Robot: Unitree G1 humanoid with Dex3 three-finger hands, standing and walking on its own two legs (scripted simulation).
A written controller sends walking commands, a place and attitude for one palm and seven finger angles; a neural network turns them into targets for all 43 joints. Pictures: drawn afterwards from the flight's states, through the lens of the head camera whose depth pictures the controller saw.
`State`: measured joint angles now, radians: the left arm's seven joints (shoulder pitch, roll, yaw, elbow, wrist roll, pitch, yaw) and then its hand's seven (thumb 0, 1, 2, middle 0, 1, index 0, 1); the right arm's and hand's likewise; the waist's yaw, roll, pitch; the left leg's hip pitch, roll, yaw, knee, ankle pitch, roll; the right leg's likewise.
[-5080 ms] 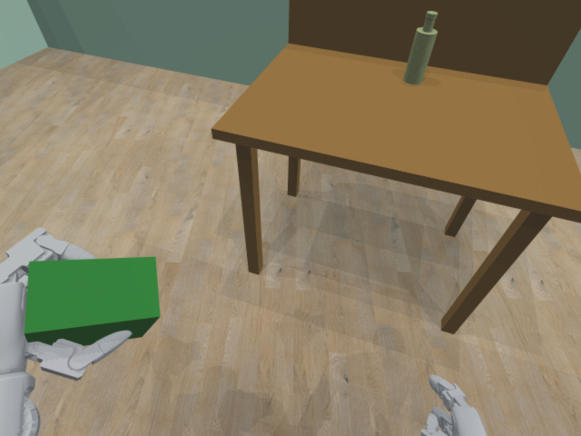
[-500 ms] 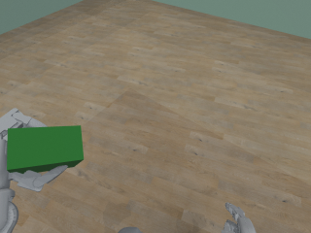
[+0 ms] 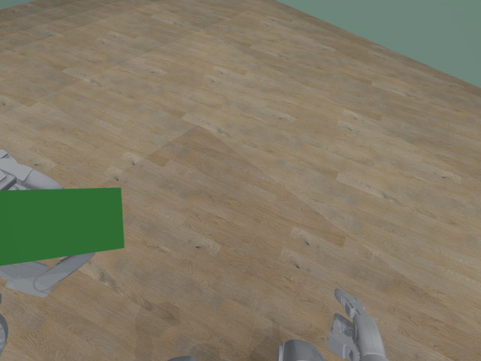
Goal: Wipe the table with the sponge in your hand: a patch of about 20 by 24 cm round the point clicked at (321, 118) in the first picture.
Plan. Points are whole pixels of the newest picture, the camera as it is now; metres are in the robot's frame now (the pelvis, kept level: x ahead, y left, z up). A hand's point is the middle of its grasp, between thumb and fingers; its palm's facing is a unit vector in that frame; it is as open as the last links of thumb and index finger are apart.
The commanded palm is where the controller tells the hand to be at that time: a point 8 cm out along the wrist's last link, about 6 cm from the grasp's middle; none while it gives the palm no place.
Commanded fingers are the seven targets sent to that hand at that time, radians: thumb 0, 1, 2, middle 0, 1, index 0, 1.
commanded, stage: turn to face it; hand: left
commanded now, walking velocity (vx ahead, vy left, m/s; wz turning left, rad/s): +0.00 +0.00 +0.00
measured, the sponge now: (75, 223) +0.24 +0.20 +0.18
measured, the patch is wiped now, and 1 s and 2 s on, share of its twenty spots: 0.00 0.00 0.00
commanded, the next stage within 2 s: none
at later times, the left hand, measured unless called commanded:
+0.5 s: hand (157, 159) +0.32 +0.13 +0.19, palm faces +0.21 -0.85 -0.48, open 10.1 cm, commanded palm +0.28 +0.19 +0.19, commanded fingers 0.00 0.10 1.30 -1.20 -1.60 -1.20 -1.60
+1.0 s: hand (254, 164) +0.34 +0.01 +0.17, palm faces -0.09 -0.83 -0.55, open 10.1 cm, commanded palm +0.30 +0.09 +0.19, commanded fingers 0.00 0.10 1.30 -1.20 -1.60 -1.20 -1.60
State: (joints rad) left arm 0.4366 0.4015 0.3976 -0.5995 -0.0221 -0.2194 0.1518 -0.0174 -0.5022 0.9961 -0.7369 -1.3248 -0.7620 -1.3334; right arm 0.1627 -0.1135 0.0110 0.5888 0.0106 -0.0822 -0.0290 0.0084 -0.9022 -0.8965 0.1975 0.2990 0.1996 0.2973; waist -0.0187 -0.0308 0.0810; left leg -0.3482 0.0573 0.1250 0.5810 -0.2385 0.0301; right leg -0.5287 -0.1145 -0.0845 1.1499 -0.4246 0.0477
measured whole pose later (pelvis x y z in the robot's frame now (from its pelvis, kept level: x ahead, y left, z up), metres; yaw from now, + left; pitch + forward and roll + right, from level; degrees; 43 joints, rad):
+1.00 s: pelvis +0.03 -0.08 -0.01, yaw -28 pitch +0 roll -1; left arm 0.45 0.41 0.39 -0.57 -0.03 -0.19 0.12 -0.02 -0.50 1.00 -0.73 -1.33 -0.76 -1.34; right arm 0.19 -0.18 0.03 0.55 0.02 -0.03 0.02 0.01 -0.90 -0.90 0.21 0.30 0.21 0.30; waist -0.01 0.08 0.17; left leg -0.40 0.22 0.11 0.95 -0.50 -0.09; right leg -0.33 0.01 -0.12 0.64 -0.29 -0.04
